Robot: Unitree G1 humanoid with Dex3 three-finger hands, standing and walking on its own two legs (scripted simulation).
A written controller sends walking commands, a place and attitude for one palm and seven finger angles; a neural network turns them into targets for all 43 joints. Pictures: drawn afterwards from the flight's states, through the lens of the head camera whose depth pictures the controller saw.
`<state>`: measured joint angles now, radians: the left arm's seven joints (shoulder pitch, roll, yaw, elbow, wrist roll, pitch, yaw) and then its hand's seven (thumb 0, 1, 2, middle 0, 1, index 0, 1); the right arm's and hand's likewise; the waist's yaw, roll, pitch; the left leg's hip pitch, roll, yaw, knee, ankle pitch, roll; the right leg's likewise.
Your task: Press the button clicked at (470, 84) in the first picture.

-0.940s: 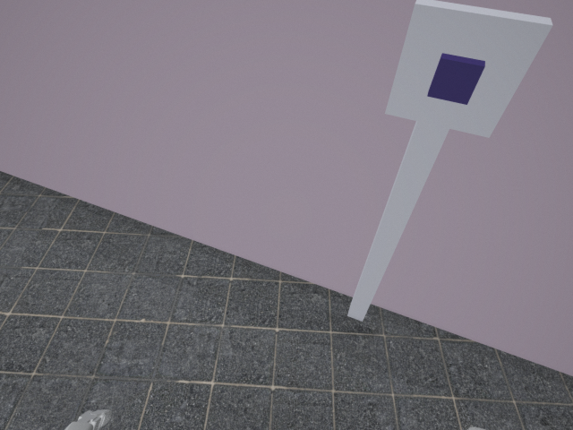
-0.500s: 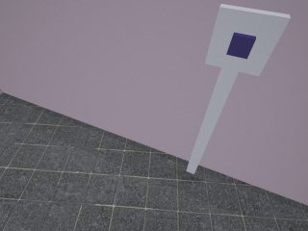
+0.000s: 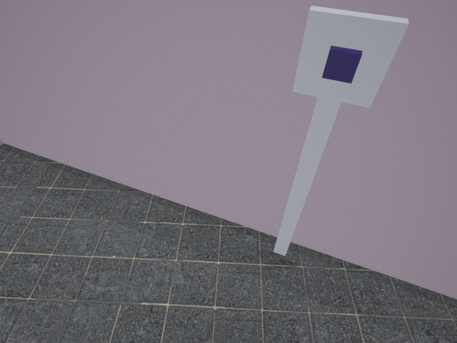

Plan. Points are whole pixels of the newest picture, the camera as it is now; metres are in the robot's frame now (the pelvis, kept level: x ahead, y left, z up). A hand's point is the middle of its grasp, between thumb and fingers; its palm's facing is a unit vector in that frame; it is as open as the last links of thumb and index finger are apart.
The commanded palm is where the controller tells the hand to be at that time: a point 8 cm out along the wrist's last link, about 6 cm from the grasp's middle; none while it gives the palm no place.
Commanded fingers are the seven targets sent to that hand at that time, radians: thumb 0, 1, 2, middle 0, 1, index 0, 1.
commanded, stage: look at it before walking up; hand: left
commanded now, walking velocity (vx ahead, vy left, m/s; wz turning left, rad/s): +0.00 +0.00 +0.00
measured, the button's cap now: (341, 64) +0.63 -0.20 +0.20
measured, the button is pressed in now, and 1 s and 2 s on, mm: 0 0 0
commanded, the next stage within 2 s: turn to face it in 0.60 s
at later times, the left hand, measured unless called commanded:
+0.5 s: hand out of the picture +0.08 +0.25 -0.16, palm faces -0.02 -0.94 -0.34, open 7.4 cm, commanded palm none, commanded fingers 0.00 0.90 0.90 -0.20 -0.30 -0.20 -0.30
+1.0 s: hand out of the picture +0.07 +0.22 -0.17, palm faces -0.08 -0.95 -0.30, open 7.4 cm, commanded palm none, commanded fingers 0.00 0.90 0.90 -0.20 -0.30 -0.20 -0.30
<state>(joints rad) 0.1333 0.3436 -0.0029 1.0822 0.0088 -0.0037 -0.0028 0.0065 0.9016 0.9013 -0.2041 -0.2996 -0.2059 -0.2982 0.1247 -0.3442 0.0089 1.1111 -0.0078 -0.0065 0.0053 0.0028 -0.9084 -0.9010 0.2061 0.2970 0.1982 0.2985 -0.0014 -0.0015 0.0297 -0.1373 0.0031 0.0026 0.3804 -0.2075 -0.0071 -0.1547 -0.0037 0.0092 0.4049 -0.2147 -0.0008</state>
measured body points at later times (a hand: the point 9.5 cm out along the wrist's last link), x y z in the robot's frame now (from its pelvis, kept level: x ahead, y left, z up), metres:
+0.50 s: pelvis +0.00 +0.00 +0.00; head +0.01 +0.00 +0.45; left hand +0.08 +0.29 -0.13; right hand +0.08 -0.30 -0.13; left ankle +0.00 +0.12 -0.74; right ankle +0.00 -0.12 -0.74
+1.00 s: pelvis +0.00 +0.00 -0.01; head +0.01 +0.00 +0.44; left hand +0.08 +0.27 -0.15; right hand +0.06 -0.28 -0.15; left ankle +0.00 +0.12 -0.74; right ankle +0.00 -0.12 -0.74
